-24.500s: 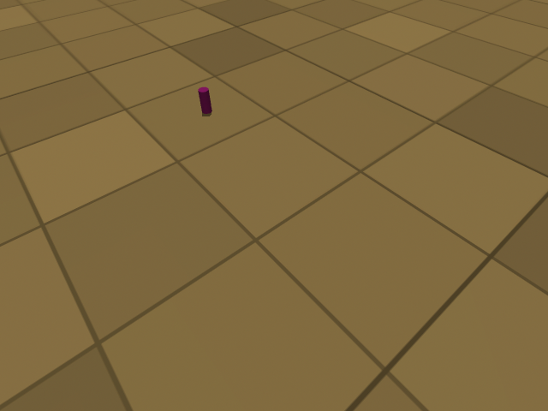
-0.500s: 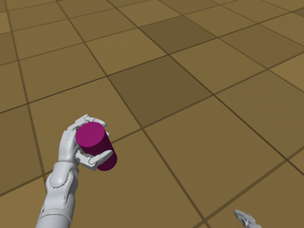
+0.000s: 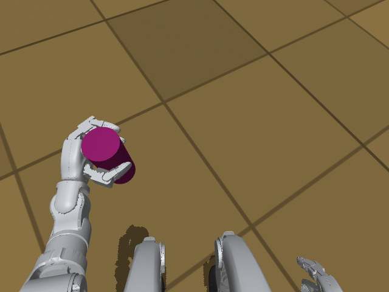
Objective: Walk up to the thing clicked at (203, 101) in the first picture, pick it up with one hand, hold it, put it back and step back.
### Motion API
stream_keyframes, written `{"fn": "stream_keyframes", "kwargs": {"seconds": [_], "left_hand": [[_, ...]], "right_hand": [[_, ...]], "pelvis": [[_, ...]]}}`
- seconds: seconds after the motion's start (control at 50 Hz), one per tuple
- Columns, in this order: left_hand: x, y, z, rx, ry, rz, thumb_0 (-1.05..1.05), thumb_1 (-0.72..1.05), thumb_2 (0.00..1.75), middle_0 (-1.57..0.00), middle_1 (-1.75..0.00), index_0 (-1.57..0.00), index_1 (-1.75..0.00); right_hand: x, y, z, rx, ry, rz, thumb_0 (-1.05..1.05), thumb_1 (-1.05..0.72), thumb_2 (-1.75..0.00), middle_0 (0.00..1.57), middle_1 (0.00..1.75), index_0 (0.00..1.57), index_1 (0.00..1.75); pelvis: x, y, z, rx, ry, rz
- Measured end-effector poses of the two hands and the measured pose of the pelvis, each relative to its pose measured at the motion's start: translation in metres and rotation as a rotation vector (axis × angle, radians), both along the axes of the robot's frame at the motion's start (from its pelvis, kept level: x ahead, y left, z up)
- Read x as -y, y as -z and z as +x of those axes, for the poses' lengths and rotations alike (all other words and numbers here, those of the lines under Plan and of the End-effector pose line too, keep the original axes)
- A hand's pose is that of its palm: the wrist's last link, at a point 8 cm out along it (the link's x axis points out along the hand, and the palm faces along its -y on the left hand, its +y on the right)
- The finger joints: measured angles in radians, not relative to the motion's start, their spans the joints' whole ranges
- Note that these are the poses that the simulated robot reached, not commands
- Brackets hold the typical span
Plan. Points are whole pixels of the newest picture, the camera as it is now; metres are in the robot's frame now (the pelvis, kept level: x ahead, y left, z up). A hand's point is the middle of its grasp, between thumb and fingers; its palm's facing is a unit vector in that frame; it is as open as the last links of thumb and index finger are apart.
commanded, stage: crouch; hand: left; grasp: from the side
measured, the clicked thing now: (112, 158) +0.41 +0.17 -0.04
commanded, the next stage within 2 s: lower in 1.34 s
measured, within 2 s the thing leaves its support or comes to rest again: neither
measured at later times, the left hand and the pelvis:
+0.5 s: hand (128, 177) +0.43 +0.17 -0.23, palm faces -0.02 -1.00 +0.00, open 9.5 cm; pelvis -0.05 +0.01 -0.19, yaw -2 degrees
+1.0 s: hand (133, 177) +0.47 +0.17 -0.33, palm faces -0.02 -1.00 +0.00, open 9.5 cm; pelvis -0.06 +0.01 -0.26, yaw -6 degrees
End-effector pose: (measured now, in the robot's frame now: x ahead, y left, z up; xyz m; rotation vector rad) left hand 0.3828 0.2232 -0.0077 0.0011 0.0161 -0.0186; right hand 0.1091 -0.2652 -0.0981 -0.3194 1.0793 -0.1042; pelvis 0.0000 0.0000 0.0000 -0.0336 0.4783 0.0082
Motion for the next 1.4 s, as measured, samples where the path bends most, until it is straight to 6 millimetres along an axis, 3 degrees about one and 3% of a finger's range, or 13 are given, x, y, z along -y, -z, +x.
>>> {"fn": "stream_keyframes", "kwargs": {"seconds": [0.1,0.24,0.42,0.56,0.72,0.92,1.4], "left_hand": [[-0.001,0.053,0.004,-0.018,0.012,0.016,-0.02,-0.34,1.08,-0.7,-1.05,-0.76,-1.07],[-0.006,0.108,0.019,-0.006,-0.022,0.002,-0.02,-0.34,1.09,-0.69,-1.06,-0.75,-1.08],[-0.002,0.193,0.026,-0.037,-0.001,-0.009,-0.02,-0.34,1.09,-0.69,-1.06,-0.75,-1.08],[-0.004,0.235,0.034,-0.016,-0.002,0.008,-0.02,-0.34,1.09,-0.7,-1.05,-0.76,-1.07],[-0.002,0.264,0.052,-0.024,0.01,0.005,-0.02,-0.35,1.09,-0.71,-1.04,-0.77,-1.06],[-0.002,0.309,0.058,-0.044,0.013,0.002,-0.02,-0.35,1.09,-0.71,-1.04,-0.77,-1.06],[0.001,0.362,0.074,-0.043,0.016,0.016,-0.02,-0.34,1.09,-0.7,-1.05,-0.76,-1.07]], "right_hand": [[-0.005,0.056,-0.017,-0.067,-0.003,0.019,0.01,-0.89,-0.9,0.2,0.3,0.2,0.3],[-0.012,0.116,-0.042,-0.136,-0.012,0.035,0.01,-0.9,-0.9,0.2,0.3,0.2,0.3],[-0.006,0.17,-0.079,-0.214,-0.017,-0.009,0.0,-0.9,-0.9,0.2,0.3,0.2,0.3],[-0.005,0.201,-0.105,-0.284,-0.005,-0.04,0.0,-0.91,-0.9,0.2,0.3,0.2,0.3],[-0.006,0.222,-0.121,-0.325,-0.013,-0.057,0.0,-0.92,-0.9,0.2,0.3,0.2,0.3],[-0.004,0.236,-0.129,-0.378,-0.047,-0.089,0.0,-0.91,-0.9,0.2,0.3,0.21,0.3],[-0.005,0.24,-0.13,-0.472,-0.124,-0.156,0.0,-0.92,-0.9,0.2,0.3,0.21,0.3]], "pelvis": [[0.0,0.045,-0.012,-0.055,0.004,-0.002],[0.0,0.098,-0.029,-0.099,0.008,-0.006],[-0.004,0.162,-0.046,-0.115,0.016,-0.027],[-0.007,0.201,-0.054,-0.096,0.021,-0.044],[-0.009,0.229,-0.058,-0.07,0.03,-0.066],[-0.01,0.253,-0.058,-0.045,0.049,-0.094],[-0.016,0.274,-0.056,-0.003,0.074,-0.154]]}}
